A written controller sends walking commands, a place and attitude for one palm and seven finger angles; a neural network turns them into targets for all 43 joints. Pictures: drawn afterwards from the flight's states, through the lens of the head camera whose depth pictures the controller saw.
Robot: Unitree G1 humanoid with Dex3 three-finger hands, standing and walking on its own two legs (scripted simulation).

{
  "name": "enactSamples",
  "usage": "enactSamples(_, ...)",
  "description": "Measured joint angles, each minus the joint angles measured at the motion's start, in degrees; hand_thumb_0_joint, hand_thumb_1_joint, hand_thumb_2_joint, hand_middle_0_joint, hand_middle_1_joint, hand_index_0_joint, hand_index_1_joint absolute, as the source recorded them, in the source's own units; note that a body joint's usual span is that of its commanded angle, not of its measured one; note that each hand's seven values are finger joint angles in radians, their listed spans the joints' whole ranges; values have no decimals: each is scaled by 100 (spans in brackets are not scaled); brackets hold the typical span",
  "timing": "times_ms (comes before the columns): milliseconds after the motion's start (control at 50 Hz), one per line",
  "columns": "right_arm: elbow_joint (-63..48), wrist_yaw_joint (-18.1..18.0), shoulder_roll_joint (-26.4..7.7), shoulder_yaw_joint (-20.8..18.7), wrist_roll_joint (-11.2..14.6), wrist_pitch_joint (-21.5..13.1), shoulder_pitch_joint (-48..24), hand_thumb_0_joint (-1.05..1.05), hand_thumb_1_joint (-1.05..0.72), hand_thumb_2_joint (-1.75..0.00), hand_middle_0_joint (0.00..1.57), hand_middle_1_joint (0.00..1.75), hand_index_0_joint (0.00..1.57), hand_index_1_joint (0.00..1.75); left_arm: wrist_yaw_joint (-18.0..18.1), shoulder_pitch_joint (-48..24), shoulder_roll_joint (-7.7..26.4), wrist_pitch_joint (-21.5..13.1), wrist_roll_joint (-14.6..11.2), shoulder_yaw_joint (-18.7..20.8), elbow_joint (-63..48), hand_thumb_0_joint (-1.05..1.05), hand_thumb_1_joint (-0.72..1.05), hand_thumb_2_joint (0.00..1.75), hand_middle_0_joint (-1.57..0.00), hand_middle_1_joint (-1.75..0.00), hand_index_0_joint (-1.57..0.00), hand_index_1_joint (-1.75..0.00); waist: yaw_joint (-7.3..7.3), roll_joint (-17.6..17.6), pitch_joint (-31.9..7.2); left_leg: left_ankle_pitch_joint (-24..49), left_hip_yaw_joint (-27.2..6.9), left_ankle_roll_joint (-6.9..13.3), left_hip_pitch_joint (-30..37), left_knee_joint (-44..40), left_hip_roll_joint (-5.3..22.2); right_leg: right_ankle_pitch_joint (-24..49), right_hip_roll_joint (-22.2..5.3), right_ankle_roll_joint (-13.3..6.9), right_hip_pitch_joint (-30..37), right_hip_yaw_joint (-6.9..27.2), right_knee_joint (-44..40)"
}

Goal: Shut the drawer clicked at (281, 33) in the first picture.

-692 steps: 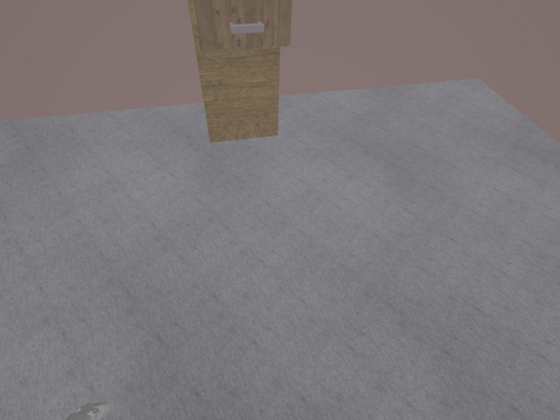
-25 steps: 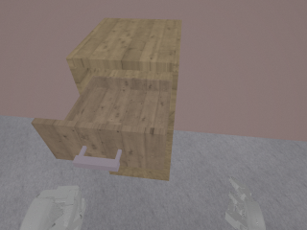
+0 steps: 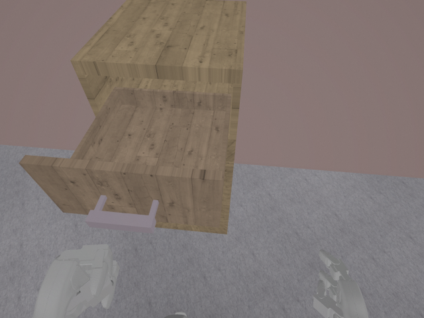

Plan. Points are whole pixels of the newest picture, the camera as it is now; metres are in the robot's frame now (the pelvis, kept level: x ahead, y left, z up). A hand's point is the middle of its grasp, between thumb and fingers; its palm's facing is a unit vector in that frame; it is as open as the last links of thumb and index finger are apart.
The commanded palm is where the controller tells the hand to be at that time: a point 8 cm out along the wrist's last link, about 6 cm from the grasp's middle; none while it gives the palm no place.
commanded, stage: bring the fist close to the handle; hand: left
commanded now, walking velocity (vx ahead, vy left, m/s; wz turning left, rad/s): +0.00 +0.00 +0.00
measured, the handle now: (125, 211) +0.31 +0.19 +0.03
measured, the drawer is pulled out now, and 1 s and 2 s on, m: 0.29 0.29 0.21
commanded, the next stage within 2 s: push the drawer shut in 0.90 s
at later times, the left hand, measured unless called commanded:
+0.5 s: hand (123, 275) +0.19 +0.16 +0.03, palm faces -0.06 -1.00 -0.03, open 3.3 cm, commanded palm +0.17 +0.22 +0.03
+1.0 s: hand (124, 276) +0.19 +0.16 +0.03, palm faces -0.04 -1.00 -0.03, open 3.3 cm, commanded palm +0.17 +0.22 +0.03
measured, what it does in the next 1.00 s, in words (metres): stands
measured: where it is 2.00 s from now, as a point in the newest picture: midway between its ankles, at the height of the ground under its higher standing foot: outside the picture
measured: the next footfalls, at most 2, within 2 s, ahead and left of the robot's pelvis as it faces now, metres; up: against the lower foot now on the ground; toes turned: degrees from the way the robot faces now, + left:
none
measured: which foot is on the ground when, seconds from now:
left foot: down 0.00-1.00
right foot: down 0.00-1.00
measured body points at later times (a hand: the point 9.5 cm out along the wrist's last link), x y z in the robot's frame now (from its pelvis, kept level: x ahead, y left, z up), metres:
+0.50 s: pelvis -0.01 +0.01 -0.03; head +0.05 +0.02 +0.42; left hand +0.19 +0.22 +0.04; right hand +0.18 -0.22 -0.10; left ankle +0.03 +0.10 -0.69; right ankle -0.02 -0.09 -0.69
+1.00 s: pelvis -0.01 +0.02 -0.04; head +0.05 +0.02 +0.41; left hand +0.19 +0.21 +0.03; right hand +0.17 -0.22 -0.10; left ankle +0.03 +0.10 -0.69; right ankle -0.02 -0.09 -0.69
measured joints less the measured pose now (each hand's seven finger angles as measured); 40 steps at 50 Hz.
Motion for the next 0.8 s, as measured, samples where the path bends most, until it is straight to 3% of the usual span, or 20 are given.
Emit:
enactSamples(380, -216, 52, 52, 23, -107, 395, -129, 2, -91, -90, 20, 30, 20, 30, 251, -445, -88, -444, 169, -215, 453, 1, 90, 90, -140, -160, -140, -160, -44, -42, -123, -278, 22, 79, -946, 779, 4, -268, -41, 54, -928, 20, 764)
enactSamples(580, -306, 63, 47, 65, -135, 581, -102, 2, -91, -90, 20, 30, 21, 30, 391, -824, -100, -385, 264, -366, 596, 1, 90, 90, -140, -160, -140, -160, -95, -33, -200, -378, 33, 120, -1364, 1121, 18, -355, -47, 79, -1336, 30, 1088)
enactSamples(800, -455, 82, 48, 71, -122, 816, 24, 2, -91, -90, 20, 30, 20, 30, 678, -561, -107, -340, 351, -486, 317, 1, 90, 90, -140, -160, -140, -160, -148, -9, -243, -373, 67, 144, -1347, 1088, 21, -330, -43, 105, -1329, 67, 1049)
